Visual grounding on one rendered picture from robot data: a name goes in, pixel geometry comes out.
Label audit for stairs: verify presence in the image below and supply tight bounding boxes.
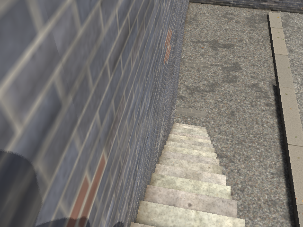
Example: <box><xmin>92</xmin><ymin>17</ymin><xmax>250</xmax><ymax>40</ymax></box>
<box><xmin>130</xmin><ymin>122</ymin><xmax>245</xmax><ymax>227</ymax></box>

